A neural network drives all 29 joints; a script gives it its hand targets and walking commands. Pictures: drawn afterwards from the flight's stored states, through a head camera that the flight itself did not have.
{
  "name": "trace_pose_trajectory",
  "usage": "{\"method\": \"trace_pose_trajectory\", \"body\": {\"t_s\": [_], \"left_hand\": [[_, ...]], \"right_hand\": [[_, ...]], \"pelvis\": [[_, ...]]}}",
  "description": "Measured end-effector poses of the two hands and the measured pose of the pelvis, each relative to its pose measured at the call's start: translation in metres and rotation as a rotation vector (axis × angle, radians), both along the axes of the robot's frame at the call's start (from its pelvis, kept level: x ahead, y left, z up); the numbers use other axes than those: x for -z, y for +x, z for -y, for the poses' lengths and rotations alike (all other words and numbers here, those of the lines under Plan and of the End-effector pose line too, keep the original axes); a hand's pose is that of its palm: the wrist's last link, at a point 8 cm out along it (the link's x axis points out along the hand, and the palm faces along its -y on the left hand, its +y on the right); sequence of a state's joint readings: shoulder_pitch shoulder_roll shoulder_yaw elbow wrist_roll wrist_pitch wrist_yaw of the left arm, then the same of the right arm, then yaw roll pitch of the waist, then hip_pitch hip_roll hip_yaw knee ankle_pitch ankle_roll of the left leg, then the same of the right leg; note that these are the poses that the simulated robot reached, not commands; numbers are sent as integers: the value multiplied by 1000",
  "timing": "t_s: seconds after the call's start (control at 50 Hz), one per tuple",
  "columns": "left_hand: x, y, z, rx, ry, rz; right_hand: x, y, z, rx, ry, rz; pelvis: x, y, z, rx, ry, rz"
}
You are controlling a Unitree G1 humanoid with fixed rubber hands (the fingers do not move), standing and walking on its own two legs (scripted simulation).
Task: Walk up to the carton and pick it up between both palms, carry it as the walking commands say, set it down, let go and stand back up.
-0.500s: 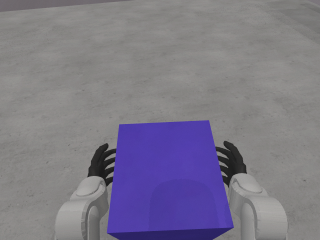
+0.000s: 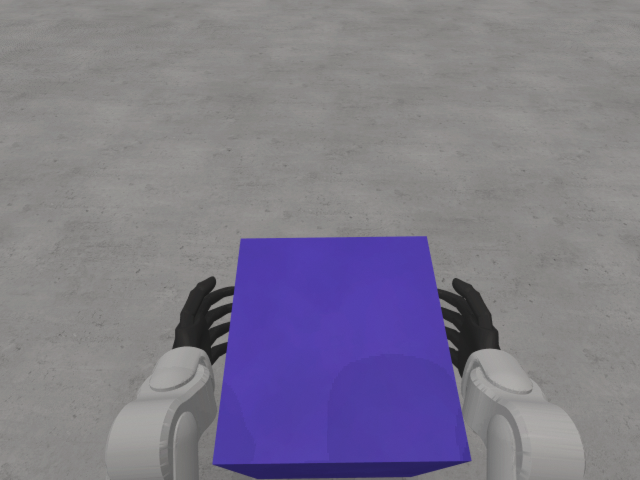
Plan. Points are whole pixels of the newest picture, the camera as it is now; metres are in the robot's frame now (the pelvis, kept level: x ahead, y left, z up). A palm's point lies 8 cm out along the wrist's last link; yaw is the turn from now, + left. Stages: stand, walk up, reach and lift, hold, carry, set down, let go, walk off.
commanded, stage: carry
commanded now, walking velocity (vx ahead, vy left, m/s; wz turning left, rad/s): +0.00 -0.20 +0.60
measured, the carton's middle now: (334, 369) +0.25 +0.00 +0.02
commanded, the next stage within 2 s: none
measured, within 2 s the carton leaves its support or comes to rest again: neither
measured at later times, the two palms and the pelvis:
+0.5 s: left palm (178, 443) +0.16 +0.15 +0.06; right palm (441, 335) +0.26 -0.12 +0.08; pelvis +0.00 -0.07 +0.00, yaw +20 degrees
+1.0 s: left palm (249, 447) +0.15 +0.08 +0.09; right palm (458, 285) +0.33 -0.15 +0.09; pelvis +0.05 -0.18 +0.00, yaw +37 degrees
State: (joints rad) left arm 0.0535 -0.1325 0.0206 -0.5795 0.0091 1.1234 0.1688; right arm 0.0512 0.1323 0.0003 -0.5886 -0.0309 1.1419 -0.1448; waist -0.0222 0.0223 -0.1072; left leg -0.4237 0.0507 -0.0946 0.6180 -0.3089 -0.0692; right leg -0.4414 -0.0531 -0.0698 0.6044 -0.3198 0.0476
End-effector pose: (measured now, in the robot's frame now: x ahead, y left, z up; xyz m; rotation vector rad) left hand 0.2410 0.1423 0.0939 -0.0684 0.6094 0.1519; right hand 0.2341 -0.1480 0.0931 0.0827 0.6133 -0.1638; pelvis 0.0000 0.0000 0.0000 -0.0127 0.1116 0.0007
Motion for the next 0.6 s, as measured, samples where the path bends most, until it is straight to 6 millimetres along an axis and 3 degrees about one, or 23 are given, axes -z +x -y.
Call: {"method": "trace_pose_trajectory", "body": {"t_s": [0.06, 0.12, 0.32, 0.42, 0.5, 0.6], "left_hand": [[5, -8, 14, -19, 50, -31], [5, -22, 16, -71, 62, -79], [4, -56, -5, -297, -26, 0], [25, -69, -16, -362, -84, -31], [31, -78, -9, -379, -90, -119], [18, -74, 3, -398, -69, -76]], "right_hand": [[15, 1, 14, -23, 45, -31], [20, 1, 16, -72, 59, -79], [-6, 31, -17, -294, -30, 1], [5, 33, -32, -362, -91, -29], [14, 28, -27, -379, -98, -116], [3, 39, -16, -395, -73, -74]], "pelvis": [[4, -3, 17, -47, 0, 13], [-2, -4, 29, -102, 25, 29], [-2, -4, 60, -244, 23, 21], [6, -1, 64, -309, 18, 25], [-4, -2, 72, -356, 6, 47], [-10, -2, 90, -396, -3, 35]]}}
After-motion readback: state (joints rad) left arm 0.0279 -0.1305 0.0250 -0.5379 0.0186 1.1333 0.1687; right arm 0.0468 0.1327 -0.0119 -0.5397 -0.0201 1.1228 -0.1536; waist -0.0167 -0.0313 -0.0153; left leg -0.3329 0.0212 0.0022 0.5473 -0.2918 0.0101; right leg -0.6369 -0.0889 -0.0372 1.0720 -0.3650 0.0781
